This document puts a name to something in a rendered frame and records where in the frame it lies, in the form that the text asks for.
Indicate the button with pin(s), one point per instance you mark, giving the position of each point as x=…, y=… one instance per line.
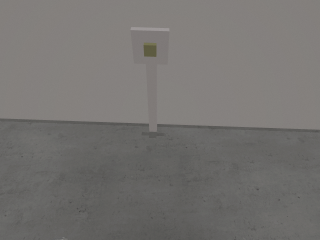
x=150, y=49

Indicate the panel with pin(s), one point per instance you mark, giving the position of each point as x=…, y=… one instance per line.
x=160, y=36

